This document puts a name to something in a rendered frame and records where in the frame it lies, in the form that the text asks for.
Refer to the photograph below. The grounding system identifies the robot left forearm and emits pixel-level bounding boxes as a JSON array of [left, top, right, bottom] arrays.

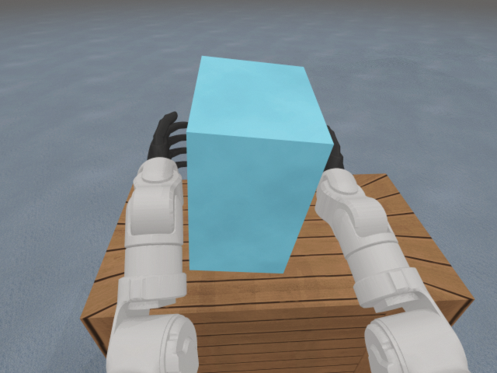
[[106, 157, 187, 373]]

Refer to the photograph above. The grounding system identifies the robot right forearm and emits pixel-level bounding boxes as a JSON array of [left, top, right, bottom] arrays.
[[315, 169, 468, 368]]

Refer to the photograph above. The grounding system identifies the robot left hand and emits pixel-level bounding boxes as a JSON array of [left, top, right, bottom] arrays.
[[147, 111, 188, 168]]

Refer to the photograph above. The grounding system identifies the left robot upper arm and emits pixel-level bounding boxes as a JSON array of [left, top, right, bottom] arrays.
[[107, 314, 199, 373]]

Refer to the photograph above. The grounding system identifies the right robot upper arm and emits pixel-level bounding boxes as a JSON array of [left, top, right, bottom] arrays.
[[364, 308, 470, 373]]

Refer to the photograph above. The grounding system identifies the carton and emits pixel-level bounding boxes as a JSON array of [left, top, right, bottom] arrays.
[[186, 56, 334, 274]]

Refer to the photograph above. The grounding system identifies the pedestal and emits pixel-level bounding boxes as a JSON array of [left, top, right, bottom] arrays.
[[80, 173, 474, 373]]

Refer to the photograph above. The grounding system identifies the robot right hand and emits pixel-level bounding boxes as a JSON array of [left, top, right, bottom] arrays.
[[323, 125, 344, 172]]

